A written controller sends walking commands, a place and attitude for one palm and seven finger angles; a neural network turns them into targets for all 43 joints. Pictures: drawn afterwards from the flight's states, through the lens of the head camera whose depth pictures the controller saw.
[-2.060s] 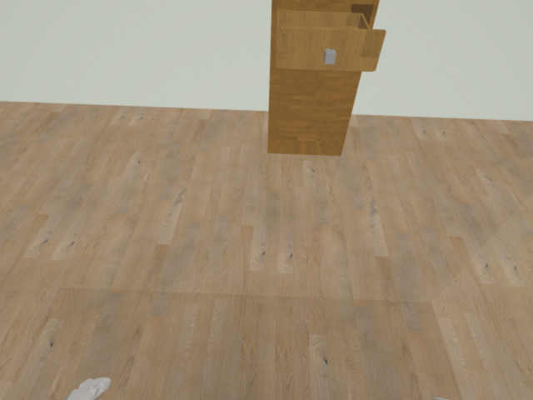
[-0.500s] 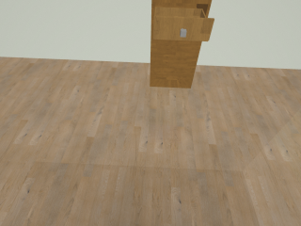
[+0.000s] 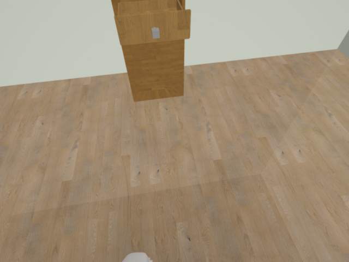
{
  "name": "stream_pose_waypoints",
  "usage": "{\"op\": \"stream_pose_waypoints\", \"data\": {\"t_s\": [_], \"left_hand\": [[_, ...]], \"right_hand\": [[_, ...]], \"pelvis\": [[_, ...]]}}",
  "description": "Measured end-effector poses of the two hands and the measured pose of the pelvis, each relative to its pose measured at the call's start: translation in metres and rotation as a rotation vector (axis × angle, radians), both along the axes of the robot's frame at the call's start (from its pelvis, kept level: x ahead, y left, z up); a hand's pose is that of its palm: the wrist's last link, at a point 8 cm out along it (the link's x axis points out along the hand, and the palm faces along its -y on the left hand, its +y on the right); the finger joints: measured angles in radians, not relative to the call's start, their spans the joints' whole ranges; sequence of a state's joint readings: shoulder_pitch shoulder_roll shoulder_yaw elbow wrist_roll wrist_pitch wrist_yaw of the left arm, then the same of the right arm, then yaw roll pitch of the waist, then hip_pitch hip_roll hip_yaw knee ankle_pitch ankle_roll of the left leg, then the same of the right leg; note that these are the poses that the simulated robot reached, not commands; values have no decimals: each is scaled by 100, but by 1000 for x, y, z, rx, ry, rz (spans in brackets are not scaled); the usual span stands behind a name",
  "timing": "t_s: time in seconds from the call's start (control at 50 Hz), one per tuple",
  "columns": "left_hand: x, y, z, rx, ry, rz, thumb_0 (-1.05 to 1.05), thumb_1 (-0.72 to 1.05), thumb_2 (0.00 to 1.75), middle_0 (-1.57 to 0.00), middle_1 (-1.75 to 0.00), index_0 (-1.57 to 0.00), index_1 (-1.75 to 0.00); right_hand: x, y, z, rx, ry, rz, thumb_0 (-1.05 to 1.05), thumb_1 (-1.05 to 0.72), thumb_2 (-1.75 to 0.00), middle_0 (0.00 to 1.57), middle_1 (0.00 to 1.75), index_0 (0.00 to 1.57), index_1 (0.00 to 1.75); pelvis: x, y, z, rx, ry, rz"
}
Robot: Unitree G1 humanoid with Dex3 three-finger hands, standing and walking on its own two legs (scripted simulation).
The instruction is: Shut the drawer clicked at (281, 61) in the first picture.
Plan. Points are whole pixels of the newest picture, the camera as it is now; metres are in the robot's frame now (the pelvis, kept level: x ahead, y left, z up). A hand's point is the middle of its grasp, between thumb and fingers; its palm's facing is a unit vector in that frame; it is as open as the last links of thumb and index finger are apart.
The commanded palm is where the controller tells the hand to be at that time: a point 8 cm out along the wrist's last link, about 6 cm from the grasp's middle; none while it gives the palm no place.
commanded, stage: walk to a spot facing it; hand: left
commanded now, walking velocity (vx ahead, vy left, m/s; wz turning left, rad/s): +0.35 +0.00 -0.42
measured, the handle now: (155, 31) +1.15 +0.21 -0.03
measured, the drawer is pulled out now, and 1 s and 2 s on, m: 0.27 0.27 0.27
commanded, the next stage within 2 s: turn to face it in 1.22 s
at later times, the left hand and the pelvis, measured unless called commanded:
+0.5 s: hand (102, 251) +0.17 +0.23 -0.19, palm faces -0.09 -0.98 -0.17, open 7.4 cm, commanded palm none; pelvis +0.22 +0.04 -0.01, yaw -12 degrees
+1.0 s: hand (164, 129) +0.60 +0.10 -0.17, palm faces -0.48 -0.87 -0.12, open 7.4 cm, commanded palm none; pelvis +0.42 +0.01 +0.00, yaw -25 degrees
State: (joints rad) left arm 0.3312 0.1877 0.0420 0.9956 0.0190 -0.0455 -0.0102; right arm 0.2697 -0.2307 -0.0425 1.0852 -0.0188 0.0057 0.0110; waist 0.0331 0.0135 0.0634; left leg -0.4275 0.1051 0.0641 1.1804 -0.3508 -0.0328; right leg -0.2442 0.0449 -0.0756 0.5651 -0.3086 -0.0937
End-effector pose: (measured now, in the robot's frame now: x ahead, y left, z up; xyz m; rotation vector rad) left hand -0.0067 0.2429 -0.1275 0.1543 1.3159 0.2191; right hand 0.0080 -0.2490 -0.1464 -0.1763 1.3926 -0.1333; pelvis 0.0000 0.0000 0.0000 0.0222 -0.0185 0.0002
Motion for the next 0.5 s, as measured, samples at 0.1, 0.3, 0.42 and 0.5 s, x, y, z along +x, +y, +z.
{"op": "stream_pose_waypoints", "data": {"t_s": [0.1,0.3,0.42,0.5], "left_hand": [[17,-18,9,-33,77,-54,0,91,90,-20,-30,-20,-30],[78,-14,3,-44,126,-59,0,90,90,-20,-30,-20,-30],[124,9,-14,-56,214,-69,0,90,90,-20,-30,-20,-30],[179,33,-30,-64,247,-113,1,91,90,-20,-30,-20,-30]], "right_hand": [[70,-3,18,4,-165,-44,1,-90,-90,20,30,20,30],[197,21,23,30,-291,-45,0,-90,-90,20,30,19,30],[286,50,22,30,-363,-33,1,-90,-90,20,30,19,30],[313,61,22,-13,-406,-82,0,-90,-90,20,30,20,30]], "pelvis": [[31,-3,12,4,23,-58],[114,10,8,-24,37,-123],[181,30,-6,-36,43,-167],[224,45,-15,-37,23,-216]]}}
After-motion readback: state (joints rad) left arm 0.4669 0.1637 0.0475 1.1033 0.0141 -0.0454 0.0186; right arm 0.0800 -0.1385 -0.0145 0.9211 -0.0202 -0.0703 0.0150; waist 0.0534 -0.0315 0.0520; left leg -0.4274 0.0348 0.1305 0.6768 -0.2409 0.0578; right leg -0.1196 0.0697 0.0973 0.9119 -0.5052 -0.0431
